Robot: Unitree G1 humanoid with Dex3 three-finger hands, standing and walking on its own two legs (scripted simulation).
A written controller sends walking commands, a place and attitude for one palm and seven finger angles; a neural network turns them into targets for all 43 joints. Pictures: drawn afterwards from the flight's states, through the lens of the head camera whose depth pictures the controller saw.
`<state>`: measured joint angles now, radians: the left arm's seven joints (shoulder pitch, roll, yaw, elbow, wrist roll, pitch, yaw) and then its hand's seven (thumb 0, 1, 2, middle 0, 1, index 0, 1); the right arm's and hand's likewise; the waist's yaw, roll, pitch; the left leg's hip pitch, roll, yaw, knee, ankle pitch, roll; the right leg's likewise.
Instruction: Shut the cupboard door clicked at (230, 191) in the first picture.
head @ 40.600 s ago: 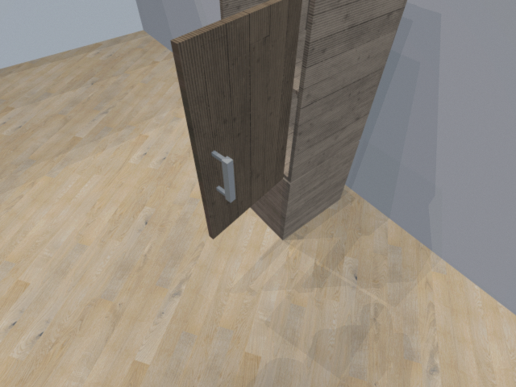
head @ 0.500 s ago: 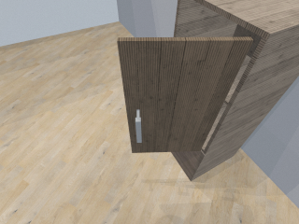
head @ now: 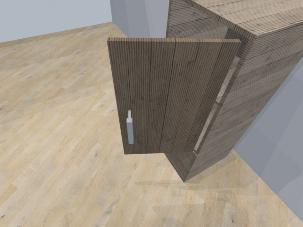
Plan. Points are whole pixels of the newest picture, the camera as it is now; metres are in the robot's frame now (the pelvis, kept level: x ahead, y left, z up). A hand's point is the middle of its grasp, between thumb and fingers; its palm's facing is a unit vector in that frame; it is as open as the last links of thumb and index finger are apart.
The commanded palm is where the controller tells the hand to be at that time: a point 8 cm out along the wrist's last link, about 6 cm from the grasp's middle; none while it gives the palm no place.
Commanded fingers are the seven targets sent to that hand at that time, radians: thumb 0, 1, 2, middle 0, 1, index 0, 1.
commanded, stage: look again from close up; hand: left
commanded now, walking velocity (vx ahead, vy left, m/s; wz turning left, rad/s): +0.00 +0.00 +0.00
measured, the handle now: (130, 127) +0.46 +0.10 -0.09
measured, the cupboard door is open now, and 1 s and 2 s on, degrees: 64 64 64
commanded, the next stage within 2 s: shuffle to correct the standing spot in 0.54 s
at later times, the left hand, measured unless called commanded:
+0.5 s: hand out of the picture +0.04 +0.20 -0.18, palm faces +0.00 -0.97 -0.23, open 7.4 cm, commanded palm none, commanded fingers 0.00 0.90 0.90 -0.20 -0.30 -0.20 -0.30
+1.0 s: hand out of the picture +0.00 +0.18 -0.19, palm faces +0.03 -0.98 -0.19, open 7.4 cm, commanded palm none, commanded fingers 0.00 0.90 0.90 -0.20 -0.30 -0.20 -0.30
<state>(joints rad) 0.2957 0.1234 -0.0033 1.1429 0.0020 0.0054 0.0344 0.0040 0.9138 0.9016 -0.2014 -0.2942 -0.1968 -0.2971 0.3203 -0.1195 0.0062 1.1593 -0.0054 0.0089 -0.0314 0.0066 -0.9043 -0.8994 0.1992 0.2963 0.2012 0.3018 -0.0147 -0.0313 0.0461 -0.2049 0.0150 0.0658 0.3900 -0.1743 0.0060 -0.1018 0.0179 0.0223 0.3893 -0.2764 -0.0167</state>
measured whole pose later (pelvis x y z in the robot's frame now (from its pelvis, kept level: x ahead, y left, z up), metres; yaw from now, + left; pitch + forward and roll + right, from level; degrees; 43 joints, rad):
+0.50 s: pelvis +0.02 +0.02 -0.01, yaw +0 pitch -1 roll +0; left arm 0.28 0.19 -0.02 1.05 0.01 -0.01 0.04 0.00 0.91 0.90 -0.20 -0.29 -0.20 -0.30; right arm 0.22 -0.18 0.01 1.04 -0.01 -0.01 -0.01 0.01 -0.91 -0.90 0.20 0.30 0.20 0.30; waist 0.00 -0.01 0.01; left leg -0.24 0.00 0.08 0.52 -0.27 0.03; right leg -0.13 -0.01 0.04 0.51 -0.36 0.01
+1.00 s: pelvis +0.02 +0.00 -0.01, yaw +2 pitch +1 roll +0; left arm 0.31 0.19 0.00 1.06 0.02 0.02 0.03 0.00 0.91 0.90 -0.20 -0.29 -0.20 -0.30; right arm 0.23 -0.16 -0.01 1.09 -0.02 0.01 -0.03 0.01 -0.90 -0.90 0.20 0.30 0.20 0.30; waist -0.01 -0.03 0.03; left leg -0.29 0.01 0.03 0.54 -0.27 0.01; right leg -0.16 0.01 -0.01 0.52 -0.38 -0.02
